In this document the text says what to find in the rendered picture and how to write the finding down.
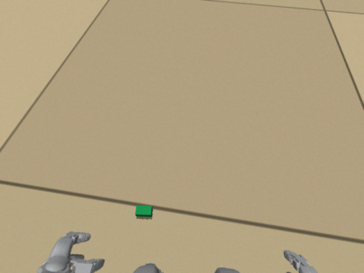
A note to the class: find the right robot hand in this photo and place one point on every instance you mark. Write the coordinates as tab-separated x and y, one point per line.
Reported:
298	262

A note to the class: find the left robot hand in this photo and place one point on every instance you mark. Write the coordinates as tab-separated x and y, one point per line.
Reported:
80	265

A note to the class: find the small box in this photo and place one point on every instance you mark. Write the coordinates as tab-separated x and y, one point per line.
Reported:
143	211

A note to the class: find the left robot arm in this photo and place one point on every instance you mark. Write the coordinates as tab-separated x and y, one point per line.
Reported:
55	264

